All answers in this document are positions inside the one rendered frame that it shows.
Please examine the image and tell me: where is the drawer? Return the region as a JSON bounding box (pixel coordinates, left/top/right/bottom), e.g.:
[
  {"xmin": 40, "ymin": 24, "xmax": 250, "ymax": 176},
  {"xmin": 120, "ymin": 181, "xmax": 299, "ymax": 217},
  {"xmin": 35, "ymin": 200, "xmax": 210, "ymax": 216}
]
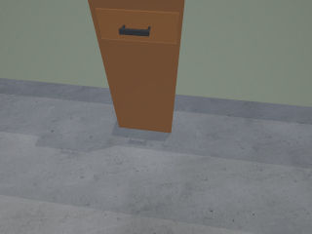
[{"xmin": 95, "ymin": 8, "xmax": 179, "ymax": 43}]

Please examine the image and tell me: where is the cabinet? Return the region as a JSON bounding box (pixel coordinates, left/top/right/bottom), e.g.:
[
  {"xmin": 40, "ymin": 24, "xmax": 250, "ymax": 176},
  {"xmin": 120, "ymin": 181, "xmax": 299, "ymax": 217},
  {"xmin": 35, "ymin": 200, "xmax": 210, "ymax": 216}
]
[{"xmin": 88, "ymin": 0, "xmax": 185, "ymax": 133}]

